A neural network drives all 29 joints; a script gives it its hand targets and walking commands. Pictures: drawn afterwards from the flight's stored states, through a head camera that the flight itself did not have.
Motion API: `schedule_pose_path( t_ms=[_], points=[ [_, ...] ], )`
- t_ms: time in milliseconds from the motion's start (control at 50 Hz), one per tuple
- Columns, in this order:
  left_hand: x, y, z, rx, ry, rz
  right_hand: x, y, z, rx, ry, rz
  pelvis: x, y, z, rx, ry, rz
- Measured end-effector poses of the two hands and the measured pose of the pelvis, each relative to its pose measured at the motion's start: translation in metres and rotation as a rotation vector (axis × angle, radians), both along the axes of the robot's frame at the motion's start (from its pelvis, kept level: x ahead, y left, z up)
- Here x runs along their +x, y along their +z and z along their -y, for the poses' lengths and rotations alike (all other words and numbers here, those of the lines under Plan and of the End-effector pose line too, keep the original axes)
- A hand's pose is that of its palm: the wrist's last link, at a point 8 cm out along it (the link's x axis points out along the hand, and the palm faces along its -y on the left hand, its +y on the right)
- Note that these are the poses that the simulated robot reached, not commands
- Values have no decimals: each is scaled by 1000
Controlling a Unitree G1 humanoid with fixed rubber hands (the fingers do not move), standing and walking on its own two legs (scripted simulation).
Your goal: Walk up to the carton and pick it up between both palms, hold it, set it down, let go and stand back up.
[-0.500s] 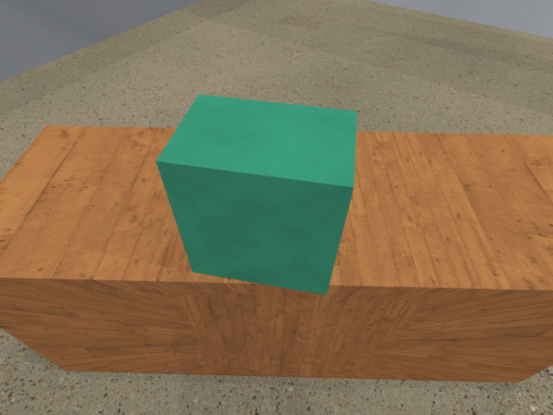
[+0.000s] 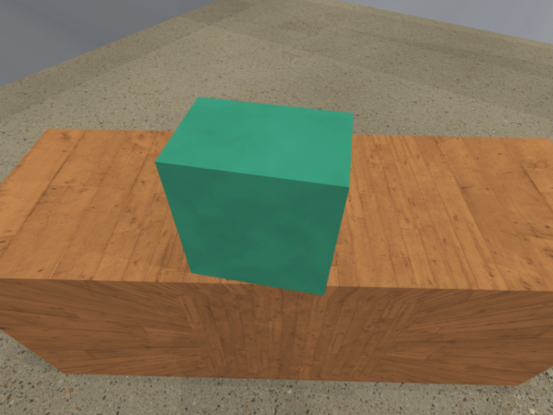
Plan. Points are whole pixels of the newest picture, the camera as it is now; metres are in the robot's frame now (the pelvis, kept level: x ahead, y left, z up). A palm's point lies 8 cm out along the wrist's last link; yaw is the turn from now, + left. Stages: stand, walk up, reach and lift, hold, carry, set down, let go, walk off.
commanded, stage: stand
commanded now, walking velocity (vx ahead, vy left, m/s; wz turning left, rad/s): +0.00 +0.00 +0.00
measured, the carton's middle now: (264, 201) +0.50 +0.03 +0.01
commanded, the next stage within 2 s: walk up in 0.10 s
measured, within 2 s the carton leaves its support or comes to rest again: neither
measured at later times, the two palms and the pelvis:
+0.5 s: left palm out of the picture -0.09 +0.23 -0.14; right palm out of the picture -0.01 -0.20 -0.15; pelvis +0.01 +0.03 +0.00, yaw -1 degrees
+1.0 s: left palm out of the picture +0.11 +0.34 -0.15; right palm out of the picture +0.08 -0.16 -0.16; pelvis +0.05 +0.08 -0.02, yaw -10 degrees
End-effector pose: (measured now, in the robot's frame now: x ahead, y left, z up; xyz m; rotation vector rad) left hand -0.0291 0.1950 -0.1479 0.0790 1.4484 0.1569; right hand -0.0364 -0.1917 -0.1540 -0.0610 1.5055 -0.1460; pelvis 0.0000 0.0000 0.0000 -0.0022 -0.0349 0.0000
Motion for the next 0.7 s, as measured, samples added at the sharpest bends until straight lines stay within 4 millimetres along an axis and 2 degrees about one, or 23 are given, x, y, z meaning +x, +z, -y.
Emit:
schedule_pose_path(
  t_ms=[160, 300, 380, 440, 500, 560, 620, 700],
  points=[
    [-1, -1, 2, -1, 0, 12, 0, -2, 2, 1, 2, 13, -2, -1, 1, -2, 1, 6],
    [-9, -1, -1, 6, 9, 9, -2, -2, 3, -4, 3, 26, -3, -1, 1, -1, 3, 12],
    [-20, 2, -8, 23, 11, 14, 0, -3, 8, -18, 78, 17, -3, -3, -6, -3, -6, 6],
    [-39, 7, -21, 41, 26, -32, 11, -3, 12, -40, 108, 24, 2, -3, -18, -9, -14, 4],
    [-57, 11, -39, 54, 33, -103, 30, -1, 12, -72, 122, 57, 9, -4, -32, -19, -24, 10],
    [-63, 11, -61, 58, 27, -164, 54, 0, 7, -106, 116, 98, 20, -7, -49, -28, -38, 16],
    [-53, 0, -86, 48, 1, -197, 78, -5, -7, -137, 106, 148, 33, -18, -69, -33, -47, 22],
    [-13, -18, -121, 56, -54, -170, 96, -9, -36, -134, 63, 177, 43, -28, -87, 8, -82, 30]
  ],
)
